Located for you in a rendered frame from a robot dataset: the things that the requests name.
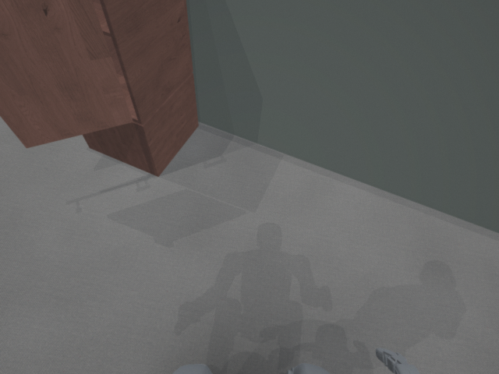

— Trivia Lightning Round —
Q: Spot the robot right hand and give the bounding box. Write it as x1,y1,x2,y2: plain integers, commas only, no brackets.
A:
376,348,420,374

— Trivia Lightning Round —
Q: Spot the cupboard door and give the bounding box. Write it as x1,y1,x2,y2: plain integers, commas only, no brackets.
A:
0,0,133,148

